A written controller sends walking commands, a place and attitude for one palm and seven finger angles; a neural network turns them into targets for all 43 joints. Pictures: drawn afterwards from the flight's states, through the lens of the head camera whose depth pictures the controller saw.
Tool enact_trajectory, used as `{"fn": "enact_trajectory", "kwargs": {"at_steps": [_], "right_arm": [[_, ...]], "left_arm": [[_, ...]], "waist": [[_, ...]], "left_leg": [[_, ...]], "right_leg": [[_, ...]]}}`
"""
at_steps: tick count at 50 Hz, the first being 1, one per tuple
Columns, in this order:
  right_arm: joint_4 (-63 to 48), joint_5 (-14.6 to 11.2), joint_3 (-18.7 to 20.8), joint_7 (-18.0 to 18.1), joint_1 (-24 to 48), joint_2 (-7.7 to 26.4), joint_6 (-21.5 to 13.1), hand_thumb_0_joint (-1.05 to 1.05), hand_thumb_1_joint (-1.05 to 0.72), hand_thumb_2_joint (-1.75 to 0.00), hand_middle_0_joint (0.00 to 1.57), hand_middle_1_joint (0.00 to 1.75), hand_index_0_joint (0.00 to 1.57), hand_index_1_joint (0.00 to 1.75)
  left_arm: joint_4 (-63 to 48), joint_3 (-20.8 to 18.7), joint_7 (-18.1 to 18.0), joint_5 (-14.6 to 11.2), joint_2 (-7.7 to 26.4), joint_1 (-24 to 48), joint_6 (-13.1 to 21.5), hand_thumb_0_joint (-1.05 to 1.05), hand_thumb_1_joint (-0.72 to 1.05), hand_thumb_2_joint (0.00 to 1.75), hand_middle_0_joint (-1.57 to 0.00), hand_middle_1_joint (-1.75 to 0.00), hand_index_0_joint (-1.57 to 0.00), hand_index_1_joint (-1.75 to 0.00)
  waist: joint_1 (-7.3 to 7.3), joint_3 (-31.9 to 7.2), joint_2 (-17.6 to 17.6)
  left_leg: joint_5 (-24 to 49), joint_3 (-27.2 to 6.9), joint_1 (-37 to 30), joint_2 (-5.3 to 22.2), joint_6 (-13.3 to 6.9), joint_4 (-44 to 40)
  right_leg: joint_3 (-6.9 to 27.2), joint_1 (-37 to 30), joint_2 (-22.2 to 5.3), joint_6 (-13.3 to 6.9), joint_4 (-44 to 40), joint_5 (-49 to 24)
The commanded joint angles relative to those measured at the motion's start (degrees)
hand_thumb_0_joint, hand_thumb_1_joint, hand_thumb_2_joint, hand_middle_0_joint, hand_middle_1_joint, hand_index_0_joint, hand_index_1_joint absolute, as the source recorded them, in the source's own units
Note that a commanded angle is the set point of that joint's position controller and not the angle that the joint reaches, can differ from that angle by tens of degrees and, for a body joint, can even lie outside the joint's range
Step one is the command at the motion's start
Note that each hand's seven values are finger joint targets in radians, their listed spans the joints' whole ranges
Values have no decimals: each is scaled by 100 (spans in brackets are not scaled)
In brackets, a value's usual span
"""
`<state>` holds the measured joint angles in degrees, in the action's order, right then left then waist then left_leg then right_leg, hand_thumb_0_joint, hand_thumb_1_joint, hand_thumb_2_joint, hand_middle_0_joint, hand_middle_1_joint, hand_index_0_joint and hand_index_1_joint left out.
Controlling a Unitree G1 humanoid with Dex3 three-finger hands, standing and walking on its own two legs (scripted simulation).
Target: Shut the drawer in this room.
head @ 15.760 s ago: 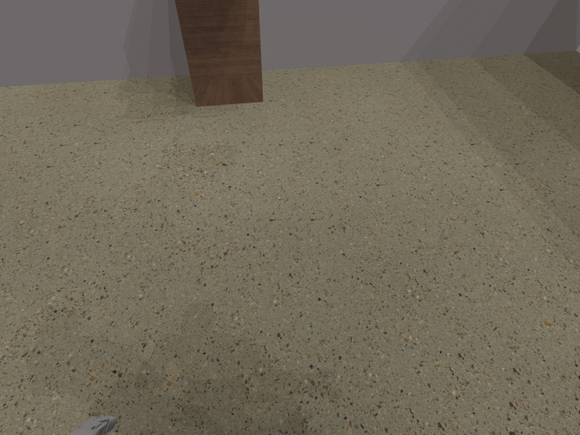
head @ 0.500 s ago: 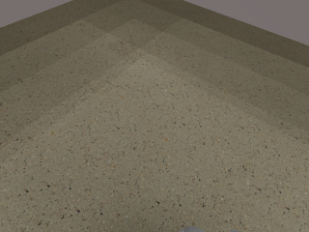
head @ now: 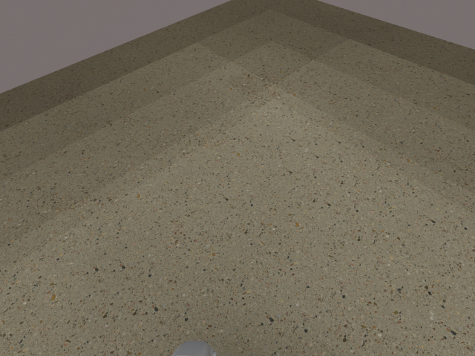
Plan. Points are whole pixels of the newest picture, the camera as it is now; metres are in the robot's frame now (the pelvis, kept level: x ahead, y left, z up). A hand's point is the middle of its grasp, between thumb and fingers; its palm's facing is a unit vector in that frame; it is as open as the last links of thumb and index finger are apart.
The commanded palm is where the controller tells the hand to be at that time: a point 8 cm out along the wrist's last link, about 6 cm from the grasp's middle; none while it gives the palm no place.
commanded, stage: turn or walk to find it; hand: left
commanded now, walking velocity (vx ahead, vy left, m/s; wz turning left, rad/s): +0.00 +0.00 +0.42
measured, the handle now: out of the picture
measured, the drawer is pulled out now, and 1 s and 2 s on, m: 0.24 0.24 0.24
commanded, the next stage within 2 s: none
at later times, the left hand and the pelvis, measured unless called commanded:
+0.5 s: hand out of the picture +0.01 +0.26 -0.16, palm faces +0.24 -0.94 -0.25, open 7.4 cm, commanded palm none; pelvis -0.02 +0.04 +0.00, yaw +11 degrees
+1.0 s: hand out of the picture -0.08 +0.22 -0.18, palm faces +0.45 -0.86 -0.23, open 7.3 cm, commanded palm none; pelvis -0.03 +0.02 -0.01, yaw +26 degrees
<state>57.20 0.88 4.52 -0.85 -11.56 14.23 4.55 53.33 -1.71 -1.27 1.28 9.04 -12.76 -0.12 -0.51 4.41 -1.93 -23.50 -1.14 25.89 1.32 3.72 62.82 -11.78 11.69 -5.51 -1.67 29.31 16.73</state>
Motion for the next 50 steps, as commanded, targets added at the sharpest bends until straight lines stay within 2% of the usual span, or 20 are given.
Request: {"fn": "enact_trajectory", "kwargs": {"at_steps": [1,5,8,9,10,11,12,15,17,24,29,30,31,32,33,35,37,46,48,50], "right_arm": [[-530,-13,-25,6,547,203,-180,0,-90,-90,20,30,20,30],[-561,-54,-79,27,501,170,-261,0,-90,-90,20,30,20,30],[-446,-30,-48,28,-10,344,-351,0,-90,-90,20,30,20,30],[-450,6,60,36,-215,799,-411,0,-90,-90,20,30,20,30],[-442,21,168,65,-460,1310,-400,0,-90,-90,20,30,20,30],[-324,28,173,124,-624,1305,-374,0,-90,-90,20,30,20,30],[-348,40,159,178,-393,1215,-368,0,-90,-90,20,30,20,30],[-538,36,28,206,286,858,-407,0,-90,-90,20,30,20,30],[-546,18,26,200,245,833,-428,0,-90,-90,20,30,20,30],[-525,58,125,160,21,903,-367,0,-90,-90,20,30,20,30],[-643,21,162,131,266,827,-320,0,-90,-90,20,30,20,30],[-657,-21,136,109,185,620,-335,0,-90,-90,20,30,20,30],[-785,-61,75,71,93,240,-352,0,-90,-90,20,30,20,30],[-919,-26,112,73,327,333,-299,0,-90,-90,20,30,20,30],[-851,22,150,88,370,433,-190,0,-90,-90,20,30,20,30],[-619,36,179,32,156,421,-137,0,-90,-90,20,30,20,30],[-489,36,148,-8,-49,342,-144,0,-90,-90,20,30,20,30],[-609,-49,-41,15,605,169,-245,0,-90,-90,20,30,20,30],[-566,-57,-58,33,377,180,-288,0,-90,-90,20,30,20,30],[-448,-33,-30,28,1,335,-350,0,-90,-90,20,30,20,30]], "left_arm": [[-148,-341,-56,37,1365,-467,77,0,90,90,-20,-30,-20,-30],[-43,-412,-42,48,1507,-439,29,0,90,90,-20,-30,-20,-30],[-11,-415,-19,-28,1425,-249,-38,0,90,90,-20,-30,-20,-30],[-120,-391,2,-73,1194,-320,-86,0,90,90,-20,-30,-20,-30],[-329,-263,25,-82,825,-164,-110,0,90,90,-20,-30,-20,-30],[-396,-237,-28,-30,908,249,-188,0,90,90,-20,-30,-20,-30],[-362,-261,-21,-45,888,429,-212,0,90,90,-20,-30,-20,-30],[-97,-292,77,-37,909,116,-188,0,90,90,-20,-30,-20,-30],[-77,-280,85,-45,904,68,-181,0,90,90,-20,-30,-20,-30],[-330,-233,53,-63,788,366,-156,0,90,90,-20,-30,-20,-30],[-212,-248,12,-90,871,-296,-36,0,90,90,-20,-30,-20,-30],[-186,-286,-12,-55,1095,-413,28,0,90,90,-20,-30,-20,-30],[-201,-391,-62,30,1581,-475,76,0,90,90,-20,-30,-20,-30],[-303,-411,-57,25,1781,-480,41,0,90,90,-20,-30,-20,-30],[-353,-431,-85,-9,1620,-272,62,0,90,90,-20,-30,-20,-30],[-475,-331,-64,-22,1300,268,48,0,90,90,-20,-30,-20,-30],[-512,-287,-72,-6,1109,392,77,0,90,90,-20,-30,-20,-30],[-131,-400,-42,55,1513,-477,41,0,90,90,-20,-30,-20,-30],[-90,-427,-36,51,1557,-335,16,0,90,90,-20,-30,-20,-30],[-100,-427,-22,-24,1492,-188,-42,0,90,90,-20,-30,-20,-30]], "waist": [[339,-436,1148],[342,-622,1344],[-9,-766,879],[-104,-944,-286],[-228,-810,-1671],[-394,-772,-1384],[-287,-610,-1376],[41,-385,-694],[39,-464,-562],[-114,-607,-706],[227,-814,-578],[262,-862,-51],[283,-871,1450],[386,-589,1531],[319,-434,1626],[23,-103,1057],[-72,-181,1036],[411,-578,1397],[255,-671,1405],[20,-791,1050]], "left_leg": [[-289,288,145,39,21,-926],[-270,557,-415,7,-83,-2056],[1152,596,-1671,84,-211,-3803],[2153,-570,-2453,923,-559,-4236],[4024,-1959,-2708,2146,-1250,-4422],[3556,-1973,-2199,2210,-1523,-4496],[3098,-1877,-1967,2000,-1525,-4497],[2961,-1106,-1702,1365,-1293,-4456],[3003,-997,-1727,1255,-1279,-4468],[3135,-1397,-1886,1193,-1367,-4280],[2901,-1449,-1126,810,-1025,-3625],[2163,-1226,-564,468,-725,-3176],[480,-366,497,-294,-321,-2112],[-1010,-220,507,-437,-234,-944],[-957,-499,523,-263,-258,-92],[-249,-419,636,-107,-202,747],[104,-219,558,-26,-102,763],[-421,455,-120,-28,-35,-1642],[-124,585,-507,-48,-80,-2416],[1144,635,-1566,-8,-165,-3735]], "right_leg": [[942,-768,-1509,-636,-834,-2916],[833,-816,-1604,-634,-535,-3002],[369,-115,-1376,-87,274,-2130],[64,834,-860,295,1233,-854],[110,1963,-234,610,2285,1960],[676,1823,-192,550,2933,2109],[900,2000,-201,542,3261,1820],[965,1861,-140,586,3414,850],[973,1722,-89,611,3177,741],[917,1344,169,623,1907,932],[754,-207,322,546,-300,-314],[1129,-885,-102,438,-931,-707],[2467,-1459,-1470,-61,-1171,-1199],[2835,-615,-2310,-655,-1324,-1696],[2824,-87,-2160,-803,-1444,-1314],[1966,186,-1570,-584,-1329,-994],[1408,80,-1325,-463,-1178,-1423],[985,-879,-1526,-650,-566,-3217],[845,-837,-1529,-529,-309,-3154],[443,-241,-1319,-76,298,-2430]]}}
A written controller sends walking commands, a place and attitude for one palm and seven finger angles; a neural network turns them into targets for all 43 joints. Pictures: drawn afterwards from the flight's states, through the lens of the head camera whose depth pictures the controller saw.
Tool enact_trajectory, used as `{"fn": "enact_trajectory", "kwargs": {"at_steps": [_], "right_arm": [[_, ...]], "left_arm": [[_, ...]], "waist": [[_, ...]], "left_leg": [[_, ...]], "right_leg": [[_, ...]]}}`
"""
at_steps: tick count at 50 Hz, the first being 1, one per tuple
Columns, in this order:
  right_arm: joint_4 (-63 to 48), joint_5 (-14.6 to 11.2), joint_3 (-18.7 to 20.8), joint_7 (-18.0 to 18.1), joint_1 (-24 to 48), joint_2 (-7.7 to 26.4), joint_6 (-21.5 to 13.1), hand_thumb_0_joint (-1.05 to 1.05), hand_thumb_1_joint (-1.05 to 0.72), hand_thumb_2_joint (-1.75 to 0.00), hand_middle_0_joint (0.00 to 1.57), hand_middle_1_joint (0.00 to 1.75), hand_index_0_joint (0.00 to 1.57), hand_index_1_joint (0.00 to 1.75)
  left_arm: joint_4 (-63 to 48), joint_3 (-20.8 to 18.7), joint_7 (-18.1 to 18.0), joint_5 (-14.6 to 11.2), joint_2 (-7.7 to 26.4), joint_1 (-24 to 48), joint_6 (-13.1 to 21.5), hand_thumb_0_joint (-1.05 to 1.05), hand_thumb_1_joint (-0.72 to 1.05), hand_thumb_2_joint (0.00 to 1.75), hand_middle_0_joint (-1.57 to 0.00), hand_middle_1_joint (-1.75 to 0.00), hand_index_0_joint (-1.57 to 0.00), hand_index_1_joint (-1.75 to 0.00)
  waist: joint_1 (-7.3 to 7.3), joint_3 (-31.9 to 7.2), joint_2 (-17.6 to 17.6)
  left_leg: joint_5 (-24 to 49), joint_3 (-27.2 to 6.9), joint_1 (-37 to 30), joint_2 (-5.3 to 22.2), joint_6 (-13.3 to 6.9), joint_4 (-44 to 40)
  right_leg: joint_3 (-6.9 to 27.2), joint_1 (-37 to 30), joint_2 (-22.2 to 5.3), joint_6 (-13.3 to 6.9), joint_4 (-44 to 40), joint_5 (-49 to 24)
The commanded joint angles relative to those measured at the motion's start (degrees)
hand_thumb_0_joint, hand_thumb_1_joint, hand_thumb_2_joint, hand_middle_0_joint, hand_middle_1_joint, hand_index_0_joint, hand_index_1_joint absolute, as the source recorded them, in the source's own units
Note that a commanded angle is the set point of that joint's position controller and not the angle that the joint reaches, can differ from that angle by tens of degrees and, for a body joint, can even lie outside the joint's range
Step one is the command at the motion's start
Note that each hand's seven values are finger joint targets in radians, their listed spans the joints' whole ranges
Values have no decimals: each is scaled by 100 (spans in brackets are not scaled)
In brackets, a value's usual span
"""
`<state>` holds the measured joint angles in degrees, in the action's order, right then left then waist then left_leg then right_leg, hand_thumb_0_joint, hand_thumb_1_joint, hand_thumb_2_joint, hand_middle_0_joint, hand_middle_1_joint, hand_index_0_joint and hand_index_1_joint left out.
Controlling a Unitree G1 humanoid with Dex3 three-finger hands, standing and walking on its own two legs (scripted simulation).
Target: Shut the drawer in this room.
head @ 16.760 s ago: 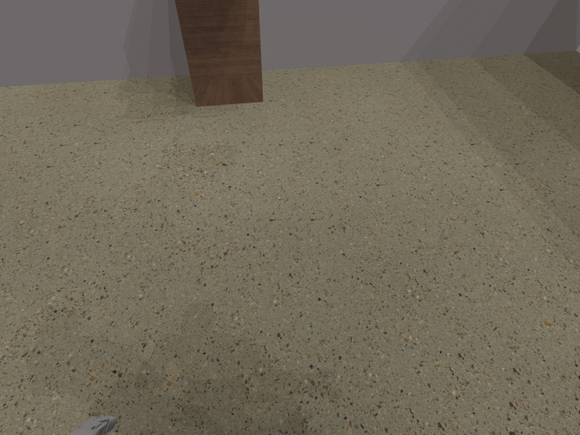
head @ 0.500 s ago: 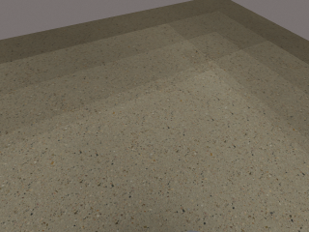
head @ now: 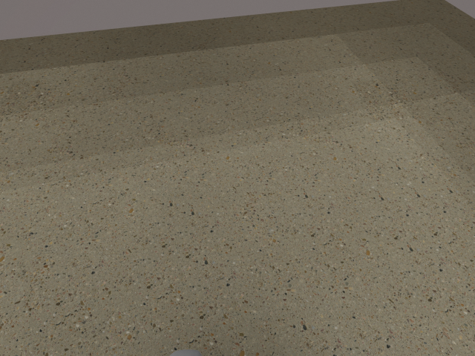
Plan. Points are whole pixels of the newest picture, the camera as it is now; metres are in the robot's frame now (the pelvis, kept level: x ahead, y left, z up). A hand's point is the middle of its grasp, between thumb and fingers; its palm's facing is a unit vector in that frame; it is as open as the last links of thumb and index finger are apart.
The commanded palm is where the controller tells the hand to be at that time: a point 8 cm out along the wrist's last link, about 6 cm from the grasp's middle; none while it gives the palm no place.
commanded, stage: turn or walk to find it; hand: left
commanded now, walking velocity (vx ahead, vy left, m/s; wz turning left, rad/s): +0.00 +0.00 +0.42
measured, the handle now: out of the picture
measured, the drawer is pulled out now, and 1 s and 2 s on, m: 0.24 0.24 0.24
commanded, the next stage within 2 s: none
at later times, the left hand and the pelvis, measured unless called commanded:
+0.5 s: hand out of the picture +0.07 +0.22 -0.15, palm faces +0.20 -0.95 -0.25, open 7.4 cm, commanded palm none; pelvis -0.01 +0.00 +0.01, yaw +11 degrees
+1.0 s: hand out of the picture -0.11 +0.18 -0.17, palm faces +0.47 -0.85 -0.24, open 7.4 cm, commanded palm none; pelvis -0.04 -0.01 +0.00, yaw +26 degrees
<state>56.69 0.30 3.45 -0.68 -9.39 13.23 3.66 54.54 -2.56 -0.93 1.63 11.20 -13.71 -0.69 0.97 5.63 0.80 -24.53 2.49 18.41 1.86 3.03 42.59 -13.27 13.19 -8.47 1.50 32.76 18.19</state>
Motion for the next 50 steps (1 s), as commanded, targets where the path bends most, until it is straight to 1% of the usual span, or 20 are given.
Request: {"fn": "enact_trajectory", "kwargs": {"at_steps": [1,2,3,5,7,9,17,22,25,26,27,28,29,31,32,34,39,46,49,50], "right_arm": [[-410,52,168,13,-370,868,-326,0,-90,-90,20,30,20,30],[-419,72,283,28,-647,1381,-319,0,-90,-90,20,30,20,30],[-289,78,313,96,-873,1439,-299,0,-90,-90,20,30,20,30],[-347,98,235,190,-412,1173,-287,0,-90,-90,20,30,20,30],[-441,86,146,199,-50,962,-341,0,-90,-90,20,30,20,30],[-439,68,144,200,-133,934,-372,0,-90,-90,20,30,20,30],[-419,96,221,165,-438,948,-316,0,-90,-90,20,30,20,30],[-477,126,259,139,-270,969,-258,0,-90,-90,20,30,20,30],[-515,84,265,128,-189,881,-245,0,-90,-90,20,30,20,30],[-537,44,246,105,-227,714,-256,0,-90,-90,20,30,20,30],[-623,-10,196,64,-285,375,-265,0,-90,-90,20,30,20,30],[-761,33,228,73,-159,396,-228,0,-90,-90,20,30,20,30],[-671,100,274,87,-189,557,-115,0,-90,-90,20,30,20,30],[-434,103,301,23,-313,528,-47,0,-90,-90,20,30,20,30],[-359,106,287,-5,-460,480,-39,0,-90,-90,20,30,20,30],[-309,104,251,-13,-531,418,-41,0,-90,-90,20,30,20,30],[-362,80,179,0,-79,354,-39,0,-90,-90,20,30,20,30],[-490,-5,46,20,315,276,-158,0,-90,-90,20,30,20,30],[-399,8,45,30,-116,399,-252,0,-90,-90,20,30,20,30],[-370,31,122,26,-305,727,-312,0,-90,-90,20,30,20,30]], "left_arm": [[-303,-310,-32,-110,1047,-200,-33,0,90,90,-20,-30,-20,-30],[-481,-188,4,-115,676,-17,-57,0,90,90,-20,-30,-20,-30],[-568,-143,-54,-72,681,344,-137,0,90,90,-20,-30,-20,-30],[-447,-194,-17,-104,747,636,-151,0,90,90,-20,-30,-20,-30],[-256,-203,45,-86,715,295,-113,0,90,90,-20,-30,-20,-30],[-207,-196,47,-86,710,233,-105,0,90,90,-20,-30,-20,-30],[-448,-157,-5,-98,665,687,-116,0,90,90,-20,-30,-20,-30],[-518,-135,-19,-127,601,566,-77,0,90,90,-20,-30,-20,-30],[-416,-167,-48,-145,652,130,4,0,90,90,-20,-30,-20,-30],[-389,-205,-74,-122,852,-67,63,0,90,90,-20,-30,-20,-30],[-371,-291,-122,-32,1331,-248,123,0,90,90,-20,-30,-20,-30],[-448,-302,-111,-25,1545,-200,98,0,90,90,-20,-30,-20,-30],[-525,-336,-130,-77,1378,-7,126,0,90,90,-20,-30,-20,-30],[-626,-229,-103,-87,1038,508,112,0,90,90,-20,-30,-20,-30],[-662,-199,-110,-86,886,652,115,0,90,90,-20,-30,-20,-30],[-615,-183,-106,-72,818,470,172,0,90,90,-20,-30,-20,-30],[-356,-240,-100,-30,1006,-139,158,0,90,90,-20,-30,-20,-30],[-118,-317,-70,20,1284,-438,86,0,90,90,-20,-30,-20,-30],[-80,-333,-60,-44,1272,-228,32,0,90,90,-20,-30,-20,-30],[-136,-312,-43,-96,1098,-256,-9,0,90,90,-20,-30,-20,-30]], "waist": [[-219,-1109,-362],[-369,-946,-1852],[-566,-986,-1720],[-394,-482,-1389],[-128,-647,-979],[-139,-807,-848],[-309,-702,-833],[-210,-701,-1013],[11,-869,-848],[96,-946,-384],[157,-1036,950],[182,-745,1318],[114,-631,1390],[-185,-197,625],[-287,-187,573],[-223,-324,746],[41,-416,831],[218,-735,1136],[-93,-898,856],[-227,-1058,33]], "left_leg": [[2210,-699,-1702,659,-398,-2142],[3906,-2189,-1983,1942,-991,-2340],[3812,-2348,-1564,2121,-1362,-2429],[3405,-2073,-1061,1706,-1417,-2424],[3709,-1529,-1237,1328,-1238,-2303],[4058,-1332,-1474,1173,-1193,-2266],[3611,-1932,-1414,1206,-1348,-2309],[3380,-2184,-824,1012,-1268,-2175],[3061,-2174,-286,703,-999,-1765],[2351,-1978,269,424,-725,-1370],[723,-1109,1219,-308,-308,-302],[-885,-680,1359,-604,-162,893],[-835,-958,1317,-365,-176,1763],[-91,-859,1353,-219,-129,2680],[169,-755,1323,-138,-83,2770],[370,-604,1326,-88,33,2771],[28,-343,1234,-6,142,1931],[-279,121,434,-95,12,136],[988,245,-740,-86,-96,-1643],[1858,-287,-1616,370,-266,-2185]], "right_leg": [[339,562,-605,-41,827,-1386],[268,1732,68,298,1923,1588],[853,1700,104,268,2573,1950],[1188,1884,91,238,3089,1297],[1156,1770,156,275,3135,728],[1169,1740,218,330,3039,550],[1239,1559,368,373,2138,710],[1124,699,623,253,997,650],[1047,-389,670,185,-547,-378],[1352,-1116,316,105,-1221,-761],[2638,-1738,-1014,-323,-1629,-1061],[3158,-970,-1942,-945,-1737,-1463],[3149,-368,-1841,-1097,-1891,-1063],[2289,76,-1220,-897,-1816,-751],[1913,69,-1039,-803,-1714,-1026],[1523,-240,-928,-774,-1578,-1649],[1330,-753,-1107,-900,-1384,-2405],[1131,-1005,-1252,-990,-944,-3170],[716,-493,-1080,-511,-240,-2649],[417,244,-796,-181,528,-1834]]}}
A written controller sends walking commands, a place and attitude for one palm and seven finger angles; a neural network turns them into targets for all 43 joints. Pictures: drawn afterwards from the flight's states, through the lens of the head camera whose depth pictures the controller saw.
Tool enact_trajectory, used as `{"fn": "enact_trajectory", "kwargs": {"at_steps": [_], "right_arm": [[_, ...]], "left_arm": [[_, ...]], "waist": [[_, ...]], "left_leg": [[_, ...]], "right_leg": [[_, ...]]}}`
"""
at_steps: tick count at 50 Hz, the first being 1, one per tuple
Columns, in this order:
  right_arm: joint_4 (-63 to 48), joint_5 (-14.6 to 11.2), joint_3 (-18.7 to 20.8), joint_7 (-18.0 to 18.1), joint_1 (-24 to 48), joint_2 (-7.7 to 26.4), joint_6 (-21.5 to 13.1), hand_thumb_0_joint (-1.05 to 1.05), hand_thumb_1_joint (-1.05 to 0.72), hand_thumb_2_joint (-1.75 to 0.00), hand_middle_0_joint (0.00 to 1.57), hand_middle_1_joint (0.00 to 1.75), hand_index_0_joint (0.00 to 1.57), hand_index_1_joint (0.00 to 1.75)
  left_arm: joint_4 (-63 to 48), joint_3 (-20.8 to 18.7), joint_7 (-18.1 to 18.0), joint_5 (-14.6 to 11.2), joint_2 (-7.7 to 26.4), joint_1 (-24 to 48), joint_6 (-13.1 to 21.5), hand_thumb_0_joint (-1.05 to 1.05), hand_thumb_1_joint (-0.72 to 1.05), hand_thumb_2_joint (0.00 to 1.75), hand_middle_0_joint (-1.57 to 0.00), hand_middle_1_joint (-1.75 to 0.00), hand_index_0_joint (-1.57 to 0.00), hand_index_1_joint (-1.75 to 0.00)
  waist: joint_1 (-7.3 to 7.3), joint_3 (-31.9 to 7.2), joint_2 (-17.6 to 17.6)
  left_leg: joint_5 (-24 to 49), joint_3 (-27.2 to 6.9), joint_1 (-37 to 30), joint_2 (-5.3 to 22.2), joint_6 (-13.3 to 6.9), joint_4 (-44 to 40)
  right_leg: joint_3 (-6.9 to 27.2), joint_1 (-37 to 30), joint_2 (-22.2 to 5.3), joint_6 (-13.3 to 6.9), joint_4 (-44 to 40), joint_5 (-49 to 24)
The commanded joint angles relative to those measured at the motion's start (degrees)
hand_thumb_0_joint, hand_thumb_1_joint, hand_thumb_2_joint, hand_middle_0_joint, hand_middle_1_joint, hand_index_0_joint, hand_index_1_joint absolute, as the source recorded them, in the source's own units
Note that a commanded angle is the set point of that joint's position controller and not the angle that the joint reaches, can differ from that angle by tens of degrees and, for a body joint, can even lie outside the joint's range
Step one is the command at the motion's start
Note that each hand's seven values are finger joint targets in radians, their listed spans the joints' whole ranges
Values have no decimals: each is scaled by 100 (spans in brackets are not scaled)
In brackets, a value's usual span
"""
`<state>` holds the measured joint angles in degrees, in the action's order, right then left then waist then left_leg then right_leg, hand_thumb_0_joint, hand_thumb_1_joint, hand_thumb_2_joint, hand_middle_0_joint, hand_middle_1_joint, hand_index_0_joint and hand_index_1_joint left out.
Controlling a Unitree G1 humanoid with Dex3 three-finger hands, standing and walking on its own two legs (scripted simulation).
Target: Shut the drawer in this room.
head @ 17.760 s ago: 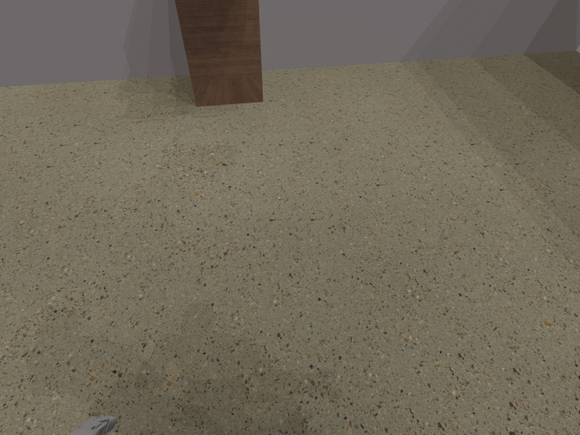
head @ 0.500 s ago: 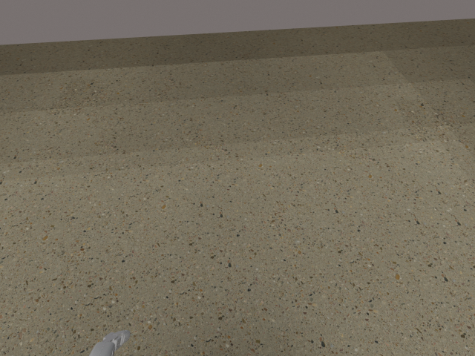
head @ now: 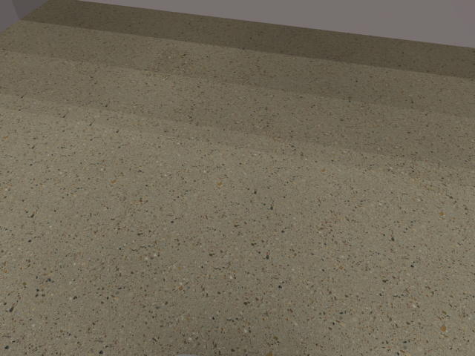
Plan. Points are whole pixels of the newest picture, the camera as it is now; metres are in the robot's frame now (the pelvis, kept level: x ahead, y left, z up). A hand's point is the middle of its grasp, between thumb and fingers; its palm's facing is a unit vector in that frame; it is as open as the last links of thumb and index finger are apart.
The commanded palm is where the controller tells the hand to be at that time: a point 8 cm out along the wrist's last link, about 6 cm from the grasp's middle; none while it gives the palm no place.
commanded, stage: turn or walk to find it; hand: left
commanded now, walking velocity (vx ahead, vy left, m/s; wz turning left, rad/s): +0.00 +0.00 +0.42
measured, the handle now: out of the picture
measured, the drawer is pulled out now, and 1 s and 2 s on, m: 0.24 0.24 0.24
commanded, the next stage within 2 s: stand and wait in 1.96 s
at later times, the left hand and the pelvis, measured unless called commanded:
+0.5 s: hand out of the picture +0.06 +0.21 -0.15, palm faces +0.22 -0.94 -0.27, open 7.3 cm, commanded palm none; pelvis -0.02 -0.01 +0.00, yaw +12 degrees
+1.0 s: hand out of the picture -0.12 +0.21 -0.19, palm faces +0.48 -0.84 -0.24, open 7.4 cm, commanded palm none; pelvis -0.05 +0.01 +0.00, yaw +25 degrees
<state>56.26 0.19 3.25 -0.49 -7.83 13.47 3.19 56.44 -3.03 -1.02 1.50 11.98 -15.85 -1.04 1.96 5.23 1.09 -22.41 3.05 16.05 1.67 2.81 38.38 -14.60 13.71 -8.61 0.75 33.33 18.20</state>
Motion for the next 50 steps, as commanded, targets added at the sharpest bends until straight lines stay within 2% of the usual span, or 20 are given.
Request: {"fn": "enact_trajectory", "kwargs": {"at_steps": [1,2,4,7,10,17,22,23,24,25,27,29,31,40,42,44,45,46,47,50], "right_arm": [[-347,88,277,26,-675,1299,-287,0,-90,-90,20,30,20,30],[-280,63,311,68,-940,1491,-225,0,-90,-90,20,30,20,30],[-258,87,249,184,-611,1209,-241,0,-90,-90,20,30,20,30],[-434,75,137,182,-116,927,-287,0,-90,-90,20,30,20,30],[-445,72,167,161,-205,935,-290,0,-90,-90,20,30,20,30],[-459,120,255,121,-374,983,-223,0,-90,-90,20,30,20,30],[-523,91,295,104,-267,907,-191,0,-90,-90,20,30,20,30],[-535,54,278,88,-285,769,-200,0,-90,-90,20,30,20,30],[-612,7,231,52,-411,420,-219,0,-90,-90,20,30,20,30],[-770,30,216,52,-272,333,-209,0,-90,-90,20,30,20,30],[-654,88,310,60,-201,530,-49,0,-90,-90,20,30,20,30],[-415,106,294,-10,-462,447,0,0,-90,-90,20,30,20,30],[-359,104,260,-35,-513,402,9,0,-90,-90,20,30,20,30],[-459,23,94,-18,124,245,-103,0,-90,-90,20,30,20,30],[-450,10,80,-2,2,247,-145,0,-90,-90,20,30,20,30],[-356,28,93,1,-333,372,-201,0,-90,-90,20,30,20,30],[-337,46,166,-5,-569,697,-267,0,-90,-90,20,30,20,30],[-351,92,298,13,-768,1288,-293,0,-90,-90,20,30,20,30],[-257,74,334,50,-1022,1461,-236,0,-90,-90,20,30,20,30],[-341,116,214,175,-358,1025,-253,0,-90,-90,20,30,20,30]], "left_arm": [[-515,-177,5,-114,658,-26,-4,0,90,90,-20,-30,-20,-30],[-676,-75,-20,-53,612,407,-56,0,90,90,-20,-30,-20,-30],[-537,-132,-44,-76,674,612,-116,0,90,90,-20,-30,-20,-30],[-327,-160,43,-76,697,391,-86,0,90,90,-20,-30,-20,-30],[-381,-143,37,-67,676,435,-104,0,90,90,-20,-30,-20,-30],[-685,-105,19,-88,563,789,-78,0,90,90,-20,-30,-20,-30],[-609,-113,-13,-127,599,271,50,0,90,90,-20,-30,-20,-30],[-566,-140,-39,-113,740,39,108,0,90,90,-20,-30,-20,-30],[-548,-230,-86,-28,1170,-74,171,0,90,90,-20,-30,-20,-30],[-625,-272,-87,-1,1481,-75,161,0,90,90,-20,-30,-20,-30],[-709,-275,-129,-60,1203,298,143,0,90,90,-20,-30,-20,-30],[-822,-174,-103,-51,904,762,153,0,90,90,-20,-30,-20,-30],[-803,-150,-94,-33,830,643,180,0,90,90,-20,-30,-20,-30],[-448,-275,-75,26,1208,-99,130,0,90,90,-20,-30,-20,-30],[-379,-292,-60,24,1239,-50,103,0,90,90,-20,-30,-20,-30],[-374,-291,-48,-36,1222,61,56,0,90,90,-20,-30,-20,-30],[-438,-272,-35,-87,1041,61,15,0,90,90,-20,-30,-20,-30],[-623,-184,3,-114,646,21,-18,0,90,90,-20,-30,-20,-30],[-742,-84,-35,-61,602,470,-81,0,90,90,-20,-30,-20,-30],[-548,-156,19,-77,663,719,-99,0,90,90,-20,-30,-20,-30]], "waist": [[-430,-965,-1723],[-597,-824,-1464],[-482,-654,-1625],[-200,-533,-959],[-241,-547,-856],[-352,-534,-1039],[-105,-854,-950],[6,-962,-550],[25,-1090,681],[99,-825,1371],[-63,-494,1011],[-325,-214,572],[-277,-232,802],[125,-567,1040],[46,-672,1066],[-179,-790,835],[-343,-969,-21],[-419,-992,-1719],[-622,-914,-1703],[-371,-426,-1196]], "left_leg": [[3478,-2185,-1969,1830,-896,-1878],[4147,-2267,-1574,2270,-1315,-1917],[4186,-1957,-1279,1787,-1299,-1829],[3788,-1403,-988,1257,-1167,-1882],[3340,-1455,-953,1156,-1174,-1995],[2730,-2095,-765,1118,-1283,-1942],[2997,-2177,-219,751,-1000,-1300],[2406,-2040,208,513,-757,-956],[926,-1300,1235,-107,-359,-24],[-1067,-686,1699,-601,-126,1155],[-905,-960,1597,-285,-146,2694],[-205,-773,1578,-109,-51,3205],[4,-591,1483,-76,40,3150],[-517,1,862,-32,74,856],[-289,154,486,-91,30,120],[825,230,-468,-96,-54,-1113],[1706,-352,-1294,386,-228,-1689],[3581,-2219,-1945,1845,-905,-1819],[3586,-2331,-1377,2212,-1355,-1974],[3212,-1861,-819,1538,-1323,-1947]], "right_leg": [[318,1644,-7,329,1565,1045],[782,1738,90,338,2316,1874],[1305,1860,112,336,2949,1408],[1288,1633,192,380,3087,644],[1295,1557,253,441,2865,479],[1279,1156,488,402,1594,741],[1128,-284,725,295,-485,-294],[1319,-960,452,246,-1269,-773],[2438,-1787,-757,-118,-1613,-1081],[3225,-1390,-1868,-795,-1690,-1830],[3012,-380,-1670,-1045,-1767,-1514],[1995,-145,-1129,-831,-1607,-1469],[1659,-141,-967,-740,-1567,-1663],[1309,-998,-1220,-922,-1026,-3121],[1185,-998,-1206,-807,-760,-3220],[838,-481,-1027,-399,-241,-2659],[573,214,-750,-89,536,-1788],[350,1665,16,343,1659,1077],[843,1581,126,331,2393,1980],[1331,1767,132,315,3037,1046]]}}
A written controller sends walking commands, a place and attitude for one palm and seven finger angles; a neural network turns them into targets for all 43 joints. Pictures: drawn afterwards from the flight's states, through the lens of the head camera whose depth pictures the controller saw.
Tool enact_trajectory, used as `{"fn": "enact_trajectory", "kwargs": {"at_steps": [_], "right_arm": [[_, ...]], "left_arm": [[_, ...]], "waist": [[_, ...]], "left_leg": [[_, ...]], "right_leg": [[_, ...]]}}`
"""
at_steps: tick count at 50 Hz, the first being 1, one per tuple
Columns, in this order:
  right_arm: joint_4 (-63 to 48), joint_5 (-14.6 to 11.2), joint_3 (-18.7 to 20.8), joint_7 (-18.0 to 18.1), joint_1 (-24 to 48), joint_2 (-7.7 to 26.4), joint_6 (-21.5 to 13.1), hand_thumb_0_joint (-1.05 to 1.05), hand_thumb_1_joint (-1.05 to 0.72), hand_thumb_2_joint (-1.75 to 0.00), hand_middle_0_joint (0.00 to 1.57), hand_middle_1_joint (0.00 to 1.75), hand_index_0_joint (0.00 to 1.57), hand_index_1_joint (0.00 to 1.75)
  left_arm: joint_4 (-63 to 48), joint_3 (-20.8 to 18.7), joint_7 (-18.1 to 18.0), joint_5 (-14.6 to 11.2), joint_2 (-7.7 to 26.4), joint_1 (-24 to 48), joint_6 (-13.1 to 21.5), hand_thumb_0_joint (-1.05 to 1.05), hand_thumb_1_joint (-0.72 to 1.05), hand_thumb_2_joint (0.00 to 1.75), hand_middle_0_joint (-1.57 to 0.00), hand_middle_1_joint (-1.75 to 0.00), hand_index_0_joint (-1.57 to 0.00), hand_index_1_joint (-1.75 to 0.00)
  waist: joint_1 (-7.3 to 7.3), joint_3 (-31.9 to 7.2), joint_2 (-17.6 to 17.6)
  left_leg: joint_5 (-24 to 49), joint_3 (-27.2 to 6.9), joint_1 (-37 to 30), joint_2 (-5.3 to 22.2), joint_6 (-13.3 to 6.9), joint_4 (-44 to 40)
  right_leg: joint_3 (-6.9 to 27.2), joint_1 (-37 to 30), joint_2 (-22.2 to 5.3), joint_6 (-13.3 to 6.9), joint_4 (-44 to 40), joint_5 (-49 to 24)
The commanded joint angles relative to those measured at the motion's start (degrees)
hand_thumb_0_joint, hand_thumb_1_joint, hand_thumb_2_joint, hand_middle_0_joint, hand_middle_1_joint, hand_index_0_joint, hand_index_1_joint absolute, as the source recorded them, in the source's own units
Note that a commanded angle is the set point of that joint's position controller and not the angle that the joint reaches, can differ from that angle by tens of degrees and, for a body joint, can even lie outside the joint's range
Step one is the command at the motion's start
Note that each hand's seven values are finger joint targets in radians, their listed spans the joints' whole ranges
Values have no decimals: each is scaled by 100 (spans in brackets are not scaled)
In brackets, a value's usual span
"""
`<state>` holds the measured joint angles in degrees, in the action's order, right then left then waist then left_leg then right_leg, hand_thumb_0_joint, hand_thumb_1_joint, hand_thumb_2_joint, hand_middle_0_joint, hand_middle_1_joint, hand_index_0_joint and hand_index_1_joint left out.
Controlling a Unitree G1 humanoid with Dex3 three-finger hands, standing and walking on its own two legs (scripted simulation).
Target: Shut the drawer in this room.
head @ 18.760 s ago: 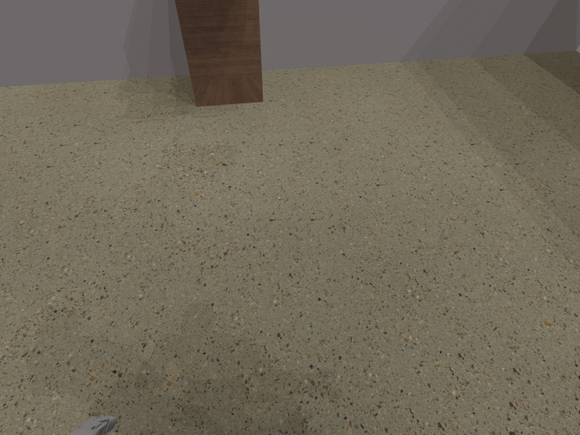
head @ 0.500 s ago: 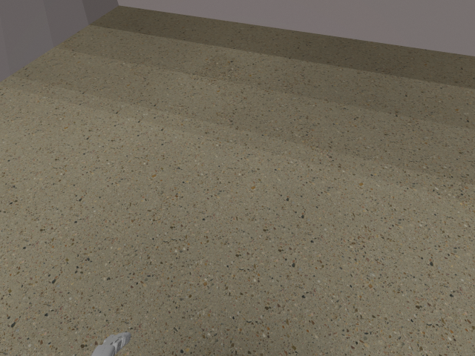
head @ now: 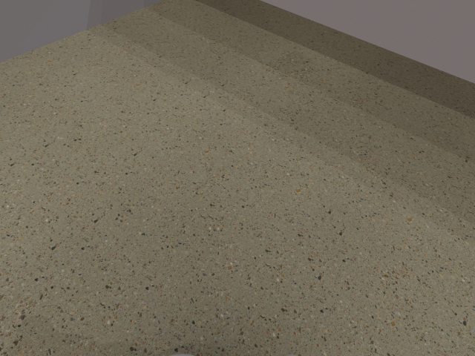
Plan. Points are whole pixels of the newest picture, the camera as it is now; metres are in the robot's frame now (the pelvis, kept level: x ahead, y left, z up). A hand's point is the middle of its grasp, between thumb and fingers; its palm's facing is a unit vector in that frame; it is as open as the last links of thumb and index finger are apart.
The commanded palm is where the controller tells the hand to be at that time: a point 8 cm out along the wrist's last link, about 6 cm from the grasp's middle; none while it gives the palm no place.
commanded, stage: turn or walk to find it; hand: left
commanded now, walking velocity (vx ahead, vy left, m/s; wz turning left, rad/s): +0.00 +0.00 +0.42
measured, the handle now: out of the picture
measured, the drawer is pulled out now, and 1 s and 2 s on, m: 0.24 0.24 0.24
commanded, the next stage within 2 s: stand and wait in 0.96 s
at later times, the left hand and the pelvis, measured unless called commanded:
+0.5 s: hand out of the picture +0.03 +0.17 -0.14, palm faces +0.23 -0.94 -0.27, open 7.3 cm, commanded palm none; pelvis -0.02 -0.04 +0.01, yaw +12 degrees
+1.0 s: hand out of the picture -0.08 +0.22 -0.16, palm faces +0.47 -0.85 -0.24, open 7.4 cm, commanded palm none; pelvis -0.04 +0.00 +0.01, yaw +25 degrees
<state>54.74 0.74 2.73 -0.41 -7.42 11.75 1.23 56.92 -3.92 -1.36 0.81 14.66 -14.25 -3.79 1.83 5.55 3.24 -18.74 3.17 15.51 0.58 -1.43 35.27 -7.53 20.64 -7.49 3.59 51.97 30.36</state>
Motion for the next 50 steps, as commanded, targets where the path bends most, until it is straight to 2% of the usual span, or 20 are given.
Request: {"fn": "enact_trajectory", "kwargs": {"at_steps": [1,4,7,13,16,17,18,19,20,22,24,33,35,37,38,39,40,41,44,50], "right_arm": [[-245,53,229,167,-226,1132,-77,0,-90,-90,20,30,20,30],[-277,30,231,154,-233,1114,-103,0,-90,-90,20,30,20,30],[-247,33,260,140,-415,1111,-83,0,-90,-90,20,30,20,30],[-332,78,334,103,-289,1156,-5,0,-90,-90,20,30,20,30],[-399,45,348,87,-148,1110,20,0,-90,-90,20,30,20,30],[-404,7,336,72,-163,978,16,0,-90,-90,20,30,20,30],[-465,-39,293,42,-252,674,0,0,-90,-90,20,30,20,30],[-649,-29,258,29,-138,460,-4,0,-90,-90,20,30,20,30],[-633,27,330,50,-89,728,91,0,-90,-90,20,30,20,30],[-445,35,375,-1,-187,705,180,0,-90,-90,20,30,20,30],[-270,51,335,-51,-484,593,203,0,-90,-90,20,30,20,30],[-369,-34,156,-37,121,397,84,0,-90,-90,20,30,20,30],[-325,-47,142,-15,-76,416,51,0,-90,-90,20,30,20,30],[-215,-36,154,-14,-465,518,-20,0,-90,-90,20,30,20,30],[-195,-8,226,-14,-676,904,-95,0,-90,-90,20,30,20,30],[-209,31,370,13,-855,1477,-108,0,-90,-90,20,30,20,30],[-93,25,388,53,-1151,1592,-56,0,-90,-90,20,30,20,30],[-37,48,374,123,-1054,1465,-67,0,-90,-90,20,30,20,30],[-193,57,236,185,-384,1097,-105,0,-90,-90,20,30,20,30],[-175,42,240,169,-514,1069,-105,0,-90,-90,20,30,20,30]], "left_arm": [[-504,-65,77,-3,372,383,184,0,90,90,-20,-30,-20,-30],[-456,-42,92,-1,355,260,188,0,90,90,-20,-30,-20,-30],[-566,-30,74,-6,352,465,192,0,90,90,-20,-30,-20,-30],[-688,-1,50,-33,248,457,231,0,90,90,-20,-30,-20,-30],[-586,-22,25,-45,300,-27,293,0,90,90,-20,-30,-20,-30],[-553,-46,9,-32,439,-176,348,0,90,90,-20,-30,-20,-30],[-563,-115,-31,41,799,-343,417,0,90,90,-20,-30,-20,-30],[-628,-192,-44,94,1192,-288,427,0,90,90,-20,-30,-20,-30],[-714,-218,-61,37,1129,-206,430,0,90,90,-20,-30,-20,-30],[-837,-158,-84,24,803,398,388,0,90,90,-20,-30,-20,-30],[-913,-77,-59,44,605,633,422,0,90,90,-20,-30,-20,-30],[-525,-193,-33,111,953,-260,402,0,90,90,-20,-30,-20,-30],[-478,-207,-20,93,1025,-200,376,0,90,90,-20,-30,-20,-30],[-460,-212,-16,33,941,-25,332,0,90,90,-20,-30,-20,-30],[-542,-184,0,-22,725,-115,285,0,90,90,-20,-30,-20,-30],[-727,-72,38,-42,322,-86,255,0,90,90,-20,-30,-20,-30],[-826,-3,-1,11,358,359,201,0,90,90,-20,-30,-20,-30],[-783,-33,-18,-1,301,637,174,0,90,90,-20,-30,-20,-30],[-545,-52,74,-20,332,468,213,0,90,90,-20,-30,-20,-30],[-535,11,67,-25,254,506,189,0,90,90,-20,-30,-20,-30]], "waist": [[-236,-502,-1293],[-231,-699,-1063],[-339,-672,-1106],[-307,-669,-1289],[-59,-811,-1208],[26,-849,-903],[84,-990,163],[120,-682,1284],[137,-664,1018],[-178,-266,501],[-331,-214,501],[160,-623,849],[52,-772,863],[-197,-913,568],[-309,-1142,-396],[-395,-1034,-2127],[-631,-1070,-1836],[-590,-881,-1928],[-255,-671,-1275],[-299,-749,-1101]], "left_leg": [[2868,-1616,-776,1457,-798,-1614],[2902,-1434,-964,1312,-774,-1616],[2829,-1683,-1017,1329,-838,-1624],[2546,-2079,-500,1177,-807,-1473],[2146,-2101,0,929,-601,-1120],[1794,-2006,371,687,-383,-787],[695,-1417,1135,161,-31,91],[-1263,-634,1799,-512,288,1307],[-1474,-922,1674,-252,264,2320],[-923,-897,1627,-56,270,3324],[-413,-650,1501,15,385,3504],[-959,-25,921,41,474,1088],[-649,145,533,-20,449,450],[463,128,-412,46,373,-943],[1448,-589,-1303,621,156,-1502],[3582,-2354,-1902,2072,-532,-1536],[3645,-2400,-1442,2335,-986,-1570],[3628,-2328,-1256,2067,-986,-1551],[3801,-1590,-1094,1486,-820,-1396],[3446,-1604,-1173,1326,-838,-1491]], "right_leg": [[582,980,63,53,1173,-415],[561,880,149,117,859,-626],[594,839,211,134,470,-556],[465,7,483,60,-863,-520],[376,-945,565,6,-2147,-1405],[510,-1525,409,-37,-2923,-1861],[1449,-2180,-598,-316,-3475,-1896],[2605,-1964,-1846,-1007,-3666,-2489],[2589,-1274,-2051,-1352,-3767,-2320],[1942,-654,-1555,-1260,-3706,-2006],[1073,-591,-1126,-1025,-3523,-2310],[701,-1649,-1322,-1202,-2913,-4113],[530,-1644,-1308,-1086,-2661,-4252],[175,-1212,-1131,-676,-2025,-3772],[-121,-428,-770,-326,-1156,-2863],[-288,1100,-36,96,-100,145],[217,979,29,44,564,754],[492,1162,50,28,926,514],[573,1096,83,88,1101,-341],[557,793,255,138,366,-524]]}}
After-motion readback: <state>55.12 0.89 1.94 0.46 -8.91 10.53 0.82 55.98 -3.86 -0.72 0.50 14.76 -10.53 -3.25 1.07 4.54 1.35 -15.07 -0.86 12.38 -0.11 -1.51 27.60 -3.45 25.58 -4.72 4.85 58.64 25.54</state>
